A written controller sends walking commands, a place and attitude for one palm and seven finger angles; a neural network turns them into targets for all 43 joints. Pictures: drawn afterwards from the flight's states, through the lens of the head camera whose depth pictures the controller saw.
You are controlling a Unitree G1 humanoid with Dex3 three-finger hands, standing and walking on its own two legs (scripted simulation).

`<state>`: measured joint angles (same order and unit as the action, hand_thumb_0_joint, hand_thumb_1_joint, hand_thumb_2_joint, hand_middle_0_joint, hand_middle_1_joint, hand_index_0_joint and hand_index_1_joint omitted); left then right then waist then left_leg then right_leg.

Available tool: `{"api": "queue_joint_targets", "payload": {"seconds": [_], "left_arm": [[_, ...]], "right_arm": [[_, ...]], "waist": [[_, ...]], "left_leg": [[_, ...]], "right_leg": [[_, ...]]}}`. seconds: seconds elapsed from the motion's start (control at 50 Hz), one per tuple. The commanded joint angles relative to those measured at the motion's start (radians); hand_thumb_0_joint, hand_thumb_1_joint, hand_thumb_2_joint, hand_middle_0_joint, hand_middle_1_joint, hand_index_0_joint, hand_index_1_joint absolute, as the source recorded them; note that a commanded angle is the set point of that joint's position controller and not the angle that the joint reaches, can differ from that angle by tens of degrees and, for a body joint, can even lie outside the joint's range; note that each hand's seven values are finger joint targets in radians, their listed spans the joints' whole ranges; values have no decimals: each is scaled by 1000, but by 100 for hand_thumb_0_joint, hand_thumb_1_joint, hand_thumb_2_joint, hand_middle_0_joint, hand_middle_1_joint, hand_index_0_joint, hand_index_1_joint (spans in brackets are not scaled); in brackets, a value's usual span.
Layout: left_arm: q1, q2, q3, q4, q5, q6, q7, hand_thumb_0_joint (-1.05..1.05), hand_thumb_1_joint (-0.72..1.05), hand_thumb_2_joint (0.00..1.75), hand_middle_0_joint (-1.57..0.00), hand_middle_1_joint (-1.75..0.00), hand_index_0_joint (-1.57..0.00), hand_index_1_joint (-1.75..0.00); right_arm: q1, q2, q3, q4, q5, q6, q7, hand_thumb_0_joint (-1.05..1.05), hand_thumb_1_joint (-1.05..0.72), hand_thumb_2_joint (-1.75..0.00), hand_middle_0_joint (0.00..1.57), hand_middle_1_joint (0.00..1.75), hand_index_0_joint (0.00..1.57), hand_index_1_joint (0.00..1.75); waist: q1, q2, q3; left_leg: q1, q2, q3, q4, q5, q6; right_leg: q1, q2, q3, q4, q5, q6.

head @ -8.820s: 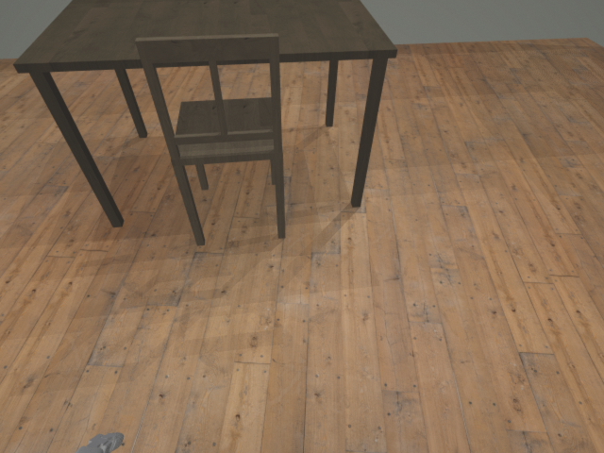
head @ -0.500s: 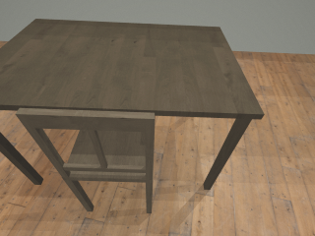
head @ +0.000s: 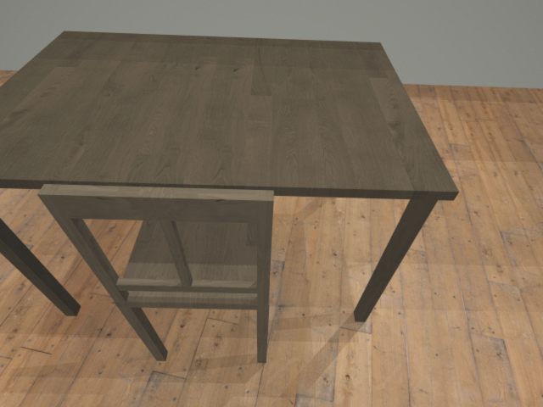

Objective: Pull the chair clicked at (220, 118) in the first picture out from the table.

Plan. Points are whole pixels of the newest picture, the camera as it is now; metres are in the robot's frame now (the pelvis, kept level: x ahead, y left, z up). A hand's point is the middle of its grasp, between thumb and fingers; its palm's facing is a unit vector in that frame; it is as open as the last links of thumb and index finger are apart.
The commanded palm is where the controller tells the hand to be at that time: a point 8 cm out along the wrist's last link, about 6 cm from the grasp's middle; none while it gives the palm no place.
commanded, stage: look again from close up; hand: left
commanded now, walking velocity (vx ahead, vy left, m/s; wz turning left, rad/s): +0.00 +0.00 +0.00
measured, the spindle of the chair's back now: (178, 253) +0.42 +0.22 -0.10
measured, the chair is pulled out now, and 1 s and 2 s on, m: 0.00 0.00 0.00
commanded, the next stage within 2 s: none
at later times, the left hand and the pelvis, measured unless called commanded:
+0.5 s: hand out of the picture -0.03 +0.18 -0.18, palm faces +0.02 -0.98 -0.19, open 7.3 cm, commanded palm none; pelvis -0.01 +0.01 +0.00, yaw +0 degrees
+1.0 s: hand out of the picture -0.04 +0.18 -0.18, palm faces +0.01 -0.98 -0.18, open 7.3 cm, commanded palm none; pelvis -0.02 +0.01 +0.00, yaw +0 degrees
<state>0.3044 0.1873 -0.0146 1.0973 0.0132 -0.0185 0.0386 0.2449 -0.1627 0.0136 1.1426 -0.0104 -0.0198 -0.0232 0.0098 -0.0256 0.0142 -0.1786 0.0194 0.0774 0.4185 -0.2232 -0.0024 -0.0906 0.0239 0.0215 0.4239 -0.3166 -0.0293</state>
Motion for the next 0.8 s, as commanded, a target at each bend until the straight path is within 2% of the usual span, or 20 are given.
{"api": "queue_joint_targets", "payload": {"seconds": [0.0,0.04,0.16,0.24,0.28,0.34,0.36,0.44,0.56,0.6,0.78], "left_arm": [[72,105,15,-29,-4,-14,7,0,90,90,-20,-30,-20,-30],[75,106,14,-27,-5,-15,7,0,90,90,-20,-30,-20,-30],[74,98,13,-27,-4,-14,6,0,90,90,-20,-30,-20,-30],[78,96,12,-22,-5,-13,6,0,90,90,-20,-30,-20,-30],[82,91,10,-23,-5,-13,6,0,90,90,-20,-30,-20,-30],[81,89,10,-22,-5,-14,6,0,90,90,-20,-30,-20,-30],[83,89,9,-23,-5,-13,5,0,90,90,-20,-30,-20,-30],[91,88,9,-20,-5,-17,6,0,90,90,-20,-30,-20,-30],[98,83,7,-17,-4,-16,7,0,90,90,-20,-30,-20,-30],[98,80,7,-16,-4,-14,8,0,90,90,-20,-30,-20,-30],[107,75,5,-17,-4,-15,8,0,90,90,-20,-30,-20,-30]], "right_arm": [[25,-112,-19,-39,4,-13,-7,0,-90,-90,20,30,20,30],[30,-114,-19,-38,4,-14,-7,0,-90,-90,20,30,20,30],[36,-105,-20,-34,6,-13,-7,0,-90,-90,20,30,20,30],[38,-106,-19,-32,4,-14,-6,0,-90,-90,20,30,20,30],[37,-105,-20,-32,6,-12,-6,0,-90,-90,20,30,20,30],[46,-105,-21,-32,5,-13,-6,0,-90,-90,20,30,20,30],[43,-103,-21,-32,7,-12,-6,0,-90,-90,20,30,20,30],[46,-105,-22,-33,6,-16,-7,0,-90,-90,20,30,20,30],[49,-98,-23,-31,7,-14,-7,0,-90,-90,20,30,20,30],[49,-100,-22,-29,7,-13,-7,0,-90,-90,20,30,20,30],[52,-93,-22,-29,7,-11,-6,0,-90,-90,20,30,20,30]], "waist": [[-2,19,47],[-3,14,26],[-3,19,61],[-4,37,48],[-4,24,64],[-8,27,49],[-5,24,67],[-7,25,24],[-6,10,45],[-8,24,61],[-8,19,65]], "left_leg": [[43,90,-95,-54,169,32],[57,91,-96,-50,184,32],[37,88,-99,-66,139,32],[47,88,-102,-65,146,32],[38,87,-102,-70,118,32],[45,89,-106,-70,133,33],[38,89,-103,-74,117,34],[63,92,-102,-59,168,34],[57,94,-101,-67,153,35],[46,92,-103,-73,136,33],[47,90,-104,-75,118,32]], "right_leg": [[-105,-117,84,-82,266,1],[-97,-120,85,-80,288,1],[-116,-114,85,-96,224,2],[-120,-116,87,-93,217,1],[-132,-115,87,-100,187,3],[-130,-112,89,-95,200,1],[-136,-111,85,-102,181,2],[-120,-117,87,-90,242,2],[-129,-114,87,-96,229,3],[-140,-113,89,-98,205,2],[-148,-112,95,-107,189,2]]}}
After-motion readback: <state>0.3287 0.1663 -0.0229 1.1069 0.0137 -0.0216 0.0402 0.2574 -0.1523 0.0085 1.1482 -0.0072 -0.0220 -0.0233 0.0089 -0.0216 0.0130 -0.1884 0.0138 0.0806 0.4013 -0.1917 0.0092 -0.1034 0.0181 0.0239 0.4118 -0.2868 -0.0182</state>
